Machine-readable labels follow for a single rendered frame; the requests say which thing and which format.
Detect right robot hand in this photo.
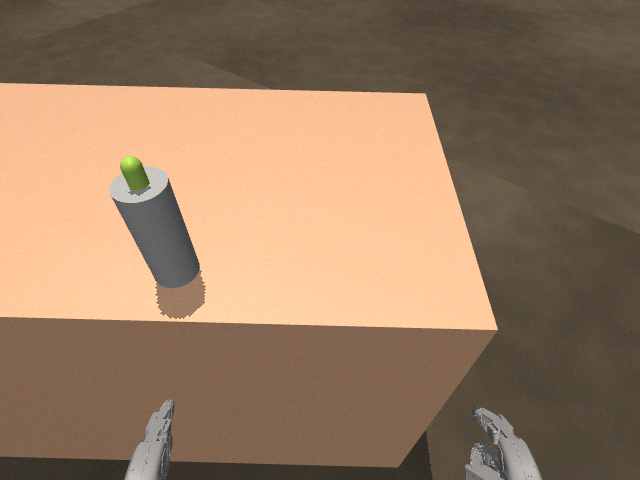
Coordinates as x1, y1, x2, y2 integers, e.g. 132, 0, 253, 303
465, 406, 542, 480

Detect left robot hand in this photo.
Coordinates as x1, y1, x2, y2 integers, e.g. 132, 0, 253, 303
124, 399, 174, 480

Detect bottle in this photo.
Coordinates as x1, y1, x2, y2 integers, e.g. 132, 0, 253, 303
109, 156, 200, 288

